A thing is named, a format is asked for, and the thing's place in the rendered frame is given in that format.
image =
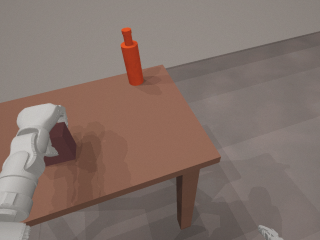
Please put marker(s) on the left robot upper arm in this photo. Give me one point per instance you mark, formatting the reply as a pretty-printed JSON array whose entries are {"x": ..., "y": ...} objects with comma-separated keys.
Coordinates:
[{"x": 14, "y": 231}]

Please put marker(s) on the sponge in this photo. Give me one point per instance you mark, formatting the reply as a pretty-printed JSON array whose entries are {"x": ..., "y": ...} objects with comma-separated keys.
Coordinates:
[{"x": 63, "y": 142}]

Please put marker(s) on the table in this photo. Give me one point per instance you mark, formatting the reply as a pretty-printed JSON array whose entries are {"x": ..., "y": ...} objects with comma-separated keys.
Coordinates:
[{"x": 128, "y": 137}]

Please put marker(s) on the right robot hand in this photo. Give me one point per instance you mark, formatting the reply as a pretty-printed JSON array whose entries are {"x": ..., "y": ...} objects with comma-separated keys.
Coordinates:
[{"x": 268, "y": 234}]

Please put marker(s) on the left robot hand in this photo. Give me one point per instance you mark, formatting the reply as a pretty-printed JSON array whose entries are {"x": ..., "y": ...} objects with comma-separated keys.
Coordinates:
[{"x": 45, "y": 116}]

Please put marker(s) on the robot left forearm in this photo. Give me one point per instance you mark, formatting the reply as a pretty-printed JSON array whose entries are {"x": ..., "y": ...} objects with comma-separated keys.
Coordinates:
[{"x": 21, "y": 171}]

